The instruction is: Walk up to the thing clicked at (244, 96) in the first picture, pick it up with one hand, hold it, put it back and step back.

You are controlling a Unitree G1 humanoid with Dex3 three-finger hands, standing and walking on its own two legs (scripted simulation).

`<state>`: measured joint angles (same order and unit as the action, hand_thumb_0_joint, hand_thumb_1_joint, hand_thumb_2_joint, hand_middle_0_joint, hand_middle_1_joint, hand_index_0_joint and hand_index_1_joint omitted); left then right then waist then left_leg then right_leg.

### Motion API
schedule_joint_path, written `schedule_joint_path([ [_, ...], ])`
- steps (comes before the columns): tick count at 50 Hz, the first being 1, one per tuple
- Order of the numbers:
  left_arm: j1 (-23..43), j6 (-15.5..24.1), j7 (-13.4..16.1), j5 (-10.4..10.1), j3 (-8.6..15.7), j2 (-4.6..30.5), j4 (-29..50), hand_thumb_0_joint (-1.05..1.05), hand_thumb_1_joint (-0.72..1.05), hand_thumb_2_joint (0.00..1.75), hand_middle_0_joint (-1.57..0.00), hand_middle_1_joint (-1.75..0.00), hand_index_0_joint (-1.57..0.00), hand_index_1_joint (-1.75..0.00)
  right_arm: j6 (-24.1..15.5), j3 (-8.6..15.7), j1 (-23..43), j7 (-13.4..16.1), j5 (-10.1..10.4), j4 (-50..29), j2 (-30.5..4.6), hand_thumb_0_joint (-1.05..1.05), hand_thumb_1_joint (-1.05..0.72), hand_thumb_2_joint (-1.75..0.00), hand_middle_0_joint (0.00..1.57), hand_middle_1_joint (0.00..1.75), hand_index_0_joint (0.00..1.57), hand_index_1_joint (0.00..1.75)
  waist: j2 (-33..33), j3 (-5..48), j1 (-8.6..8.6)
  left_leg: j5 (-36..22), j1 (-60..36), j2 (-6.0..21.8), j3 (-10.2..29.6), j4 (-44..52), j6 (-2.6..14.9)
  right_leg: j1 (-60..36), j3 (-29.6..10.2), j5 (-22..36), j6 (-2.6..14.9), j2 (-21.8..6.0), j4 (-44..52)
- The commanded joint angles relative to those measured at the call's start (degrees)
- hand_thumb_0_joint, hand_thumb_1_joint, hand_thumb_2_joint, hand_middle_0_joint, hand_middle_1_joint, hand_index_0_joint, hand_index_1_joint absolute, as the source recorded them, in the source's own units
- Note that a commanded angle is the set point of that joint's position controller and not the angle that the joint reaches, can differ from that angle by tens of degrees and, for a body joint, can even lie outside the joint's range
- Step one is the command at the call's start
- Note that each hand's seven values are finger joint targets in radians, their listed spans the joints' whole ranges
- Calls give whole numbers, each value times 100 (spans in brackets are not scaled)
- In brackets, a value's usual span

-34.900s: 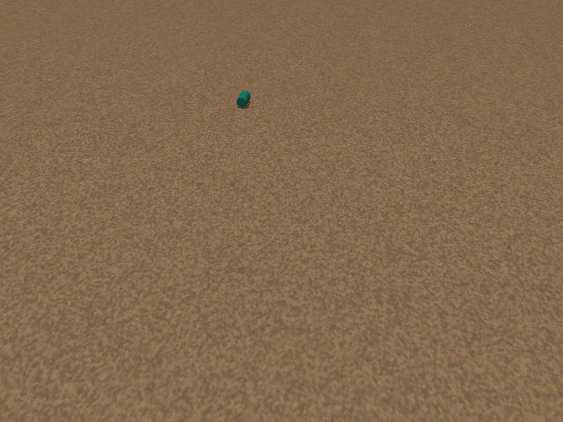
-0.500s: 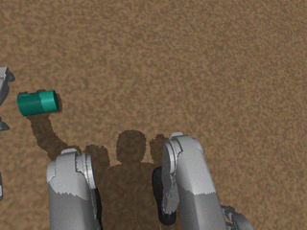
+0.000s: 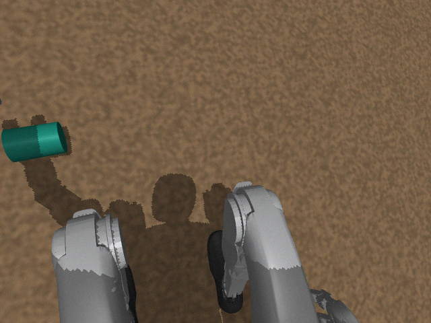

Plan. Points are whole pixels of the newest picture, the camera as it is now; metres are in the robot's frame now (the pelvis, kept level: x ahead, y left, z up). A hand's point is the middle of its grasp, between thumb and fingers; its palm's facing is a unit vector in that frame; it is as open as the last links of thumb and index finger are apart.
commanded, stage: rise first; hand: left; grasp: from above
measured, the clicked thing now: (36, 141) +0.49 +0.30 -0.30
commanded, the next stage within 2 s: approach in 1.50 s
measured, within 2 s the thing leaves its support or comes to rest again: neither
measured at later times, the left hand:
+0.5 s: hand out of the picture +0.45 +0.34 -0.19, palm faces -0.44 -0.09 -0.90, open 14.2 cm
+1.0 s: hand out of the picture +0.45 +0.33 -0.17, palm faces -0.43 -0.08 -0.90, open 14.1 cm
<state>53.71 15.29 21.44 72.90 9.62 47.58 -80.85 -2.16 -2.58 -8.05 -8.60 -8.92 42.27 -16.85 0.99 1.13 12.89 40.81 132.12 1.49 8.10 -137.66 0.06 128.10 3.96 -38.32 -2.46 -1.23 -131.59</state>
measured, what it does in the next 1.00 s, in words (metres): stands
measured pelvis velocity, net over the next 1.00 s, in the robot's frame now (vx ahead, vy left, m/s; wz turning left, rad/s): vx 0.00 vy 0.00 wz -0.01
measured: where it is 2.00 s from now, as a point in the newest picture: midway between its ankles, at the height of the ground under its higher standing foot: (178, 301)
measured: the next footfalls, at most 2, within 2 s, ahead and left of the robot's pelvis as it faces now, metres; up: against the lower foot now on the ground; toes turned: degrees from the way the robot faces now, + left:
none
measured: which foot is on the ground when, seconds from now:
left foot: down 0.00-1.00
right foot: down 0.00-1.00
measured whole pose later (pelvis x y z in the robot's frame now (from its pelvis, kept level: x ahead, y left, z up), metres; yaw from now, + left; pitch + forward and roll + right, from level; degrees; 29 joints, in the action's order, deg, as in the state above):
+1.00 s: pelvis +0.00 +0.00 -0.01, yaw +0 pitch +33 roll -9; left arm 53.2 15.6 21.5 73.1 9.4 48.5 -81.8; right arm -3.0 -4.1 -8.4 -9.6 -8.6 41.9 -17.0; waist 0.8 0.8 14.1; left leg 39.7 133.4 1.0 8.8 -139.4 0.0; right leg 129.0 4.4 -37.3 -2.6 -1.2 -133.0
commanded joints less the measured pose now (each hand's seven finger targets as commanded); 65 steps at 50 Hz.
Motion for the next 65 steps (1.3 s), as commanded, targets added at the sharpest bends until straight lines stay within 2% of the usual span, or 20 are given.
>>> schedule_joint_path([
  [1, 1651, -40, 258, -51, 208, 1696, 683, 0, -57, 103, -7, -101, -6, -102, -19, 405, -1301, 94, -12, 1, -1444, 0, -91, -90, 20, 30, 20, 30, -1839, 3950, 44, -1245, -3125, -144, -491, 1480, 142, -1754, 477, 1205, 410, 223, 1206],
  [4, 1610, -44, 242, -58, 132, 1587, 652, 0, -58, 104, -7, -100, -5, -101, -24, 363, -1292, 65, -26, -1, -1448, 0, -90, -90, 20, 30, 20, 30, -1869, 3810, 108, -1222, -3077, -142, -458, 1496, 140, -1706, 522, 1192, 385, 209, 1150],
  [13, 1627, 43, 312, -14, 238, 1741, 558, 0, -58, 104, -7, -100, -6, -102, -51, 319, -1292, 50, -34, -14, -1478, 0, -90, -90, 20, 30, 20, 30, -1810, 3797, 160, -1238, -3023, -154, -454, 1354, 157, -1706, 531, 1227, 369, 219, 1098],
  [17, 1706, 72, 372, 0, 183, 1749, 454, 0, -58, 104, -7, -100, -6, -101, -81, 302, -1257, 41, -25, -17, -1477, 0, -91, -90, 20, 30, 20, 30, -1847, 3656, 205, -1018, -2904, -151, -443, 1353, 148, -1566, 544, 1052, 398, 231, 1085],
  [23, 1722, 42, 431, 55, 292, 1956, 495, 0, -59, 105, -8, -99, -6, -101, -118, 259, -1301, 16, -65, 5, -1494, 0, -91, -90, 20, 30, 20, 30, -1843, 3796, 208, -1228, -2862, -156, -521, 1191, 178, -1796, 509, 1273, 374, 239, 1060],
  [26, 1571, 10, 424, 8, 276, 1887, 453, 0, -58, 104, -8, -99, -6, -101, -124, 265, -1238, 22, -75, -20, -1484, 0, -90, -90, 20, 30, 20, 30, -1882, 3824, 158, -1094, -2818, -158, -521, 1234, 169, -1780, 519, 1157, 383, 251, 1074],
  [29, 1618, -15, 405, 5, 313, 2019, 461, 0, -58, 104, -7, -99, -6, -101, -116, 273, -1189, 37, -55, -15, -1514, 0, -90, -90, 20, 30, 20, 30, -2003, 3767, 138, -1003, -2831, -155, -462, 1310, 146, -1574, 550, 1052, 397, 235, 1002],
  [30, 1613, -36, 394, 21, 319, 1996, 467, 0, -59, 104, -7, -99, -5, -101, -114, 267, -1223, 30, -62, -39, -1516, 0, -90, -90, 20, 30, 20, 30, -1991, 3717, 142, -1019, -2896, -153, -433, 1338, 141, -1537, 563, 1061, 394, 225, 1001],
  [33, 1564, -69, 321, 4, 88, 1672, 468, 0, -57, 103, -8, -99, -6, -100, -129, 271, -1258, 14, -44, 3, -1504, 0, -90, -90, 20, 30, 20, 30, -2044, 3671, 218, -1125, -3031, -148, -389, 1368, 119, -1454, 586, 1158, 388, 224, 982],
  [36, 1420, -90, 285, -67, 168, 1725, 631, 0, -57, 104, -8, -98, -6, -100, -120, 303, -1316, 2, -7, -9, -1533, 0, -90, -90, 20, 30, 20, 30, -2037, 3816, 165, -1363, -3186, -151, -374, 1394, 111, -1575, 601, 1339, 370, 206, 969],
  [39, 1586, -73, 224, -95, 73, 1650, 613, 0, -56, 102, -9, -99, -8, -100, -129, 325, -1335, -17, 5, -2, -1525, 0, -90, -90, 20, 30, 20, 30, -1959, 3690, 270, -1231, -3021, -139, -357, 1363, 120, -1506, 588, 1276, 388, 201, 972],
  [41, 1543, -33, 223, -105, 195, 1804, 724, 0, -56, 103, -10, -97, -8, -99, -108, 314, -1293, -7, 27, -23, -1505, 0, -90, -90, 20, 30, 20, 30, -1970, 3789, 163, -1225, -2991, -154, -416, 1351, 127, -1635, 555, 1254, 383, 213, 1021],
  [44, 1592, 14, 220, -81, 95, 1676, 831, 0, -56, 102, -10, -97, -8, -99, -103, 319, -1287, -15, 15, -32, -1480, 0, -90, -90, 20, 30, 20, 30, -2060, 3856, 187, -1248, -3067, -158, -435, 1370, 116, -1629, 562, 1264, 388, 220, 1015],
  [46, 1613, 11, 262, -58, 221, 1846, 720, 0, -57, 103, -8, -99, -7, -100, -101, 319, -1301, -13, 43, -51, -1491, 0, -90, -90, 20, 30, 20, 30, -1880, 3785, 197, -1217, -2893, -178, -477, 1317, 148, -1714, 536, 1267, 393, 221, 1069],
  [48, 1503, 3, 269, -83, 245, 1770, 663, 0, -57, 104, -9, -98, -7, -99, -91, 298, -1291, -12, 25, -47, -1477, 0, -90, -90, 20, 30, 20, 30, -1830, 3773, 154, -1240, -2869, -185, -505, 1328, 157, -1750, 521, 1268, 377, 215, 1078],
  [53, 1721, -21, 228, -30, 90, 1735, 529, 0, -56, 103, -10, -97, -8, -99, -105, 279, -1261, 4, 34, -56, -1478, 0, -90, -90, 20, 30, 20, 30, -1822, 3733, 225, -1041, -2834, -190, -479, 1381, 161, -1646, 539, 1098, 401, 230, 1122],
  [55, 1623, -38, 210, -23, 101, 1751, 444, 0, -55, 102, -10, -98, -8, -100, -104, 272, -1269, 6, 27, -62, -1476, 0, -90, -90, 20, 30, 20, 30, -1796, 3704, 163, -973, -2772, -195, -496, 1395, 165, -1700, 532, 1029, 403, 227, 1154],
  [57, 1765, -31, 179, -45, 18, 1687, 374, 0, -55, 102, -10, -97, -9, -99, -108, 257, -1260, 12, 30, -54, -1473, 0, -90, -90, 20, 30, 20, 30, -1613, 3603, 253, -812, -2601, -198, -494, 1355, 191, -1665, 530, 906, 400, 235, 1191],
  [63, 1775, 37, 137, -27, -27, 1726, 330, 0, -52, 99, -12, -97, -11, -98, -137, 219, -1279, 23, 9, -35, -1479, 0, -90, -90, 20, 30, 20, 30, -1625, 3623, 256, -1008, -2631, -208, -527, 1247, 184, -1803, 501, 1084, 378, 241, 1196],
  [65, 1828, 67, 173, -22, 72, 1824, 446, 0, -51, 99, -13, -96, -12, -97, -149, 230, -1321, 13, -7, -26, -1523, 0, -90, -90, 20, 30, 20, 30, -1789, 3660, 262, -1130, -2820, -198, -468, 1285, 160, -1695, 547, 1171, 380, 222, 1090],
])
